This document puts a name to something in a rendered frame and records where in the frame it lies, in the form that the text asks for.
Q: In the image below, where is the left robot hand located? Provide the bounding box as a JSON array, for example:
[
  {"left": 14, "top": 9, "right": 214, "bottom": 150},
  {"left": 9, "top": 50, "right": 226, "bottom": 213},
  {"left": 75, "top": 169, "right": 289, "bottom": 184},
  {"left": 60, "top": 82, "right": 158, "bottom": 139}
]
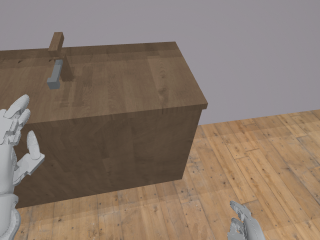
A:
[{"left": 0, "top": 94, "right": 45, "bottom": 195}]

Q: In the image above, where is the right robot hand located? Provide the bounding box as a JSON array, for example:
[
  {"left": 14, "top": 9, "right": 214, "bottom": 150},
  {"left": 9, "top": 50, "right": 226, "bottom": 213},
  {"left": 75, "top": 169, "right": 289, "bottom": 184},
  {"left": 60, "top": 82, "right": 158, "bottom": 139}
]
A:
[{"left": 227, "top": 200, "right": 266, "bottom": 240}]

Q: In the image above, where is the tap lever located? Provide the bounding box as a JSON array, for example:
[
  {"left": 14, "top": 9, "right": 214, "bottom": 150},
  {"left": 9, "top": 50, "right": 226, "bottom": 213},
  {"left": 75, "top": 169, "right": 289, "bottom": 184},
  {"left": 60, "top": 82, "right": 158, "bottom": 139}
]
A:
[{"left": 46, "top": 59, "right": 63, "bottom": 90}]

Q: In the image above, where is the robot left forearm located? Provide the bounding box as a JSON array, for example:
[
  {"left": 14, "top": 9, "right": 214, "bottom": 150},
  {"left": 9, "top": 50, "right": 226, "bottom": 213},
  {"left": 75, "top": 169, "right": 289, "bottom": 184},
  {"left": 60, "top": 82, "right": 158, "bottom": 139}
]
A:
[{"left": 0, "top": 193, "right": 21, "bottom": 240}]

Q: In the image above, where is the counter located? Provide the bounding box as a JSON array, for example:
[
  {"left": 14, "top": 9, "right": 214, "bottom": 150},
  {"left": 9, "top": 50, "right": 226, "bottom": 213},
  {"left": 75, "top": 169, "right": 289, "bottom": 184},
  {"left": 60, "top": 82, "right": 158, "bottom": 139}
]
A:
[{"left": 0, "top": 32, "right": 208, "bottom": 209}]

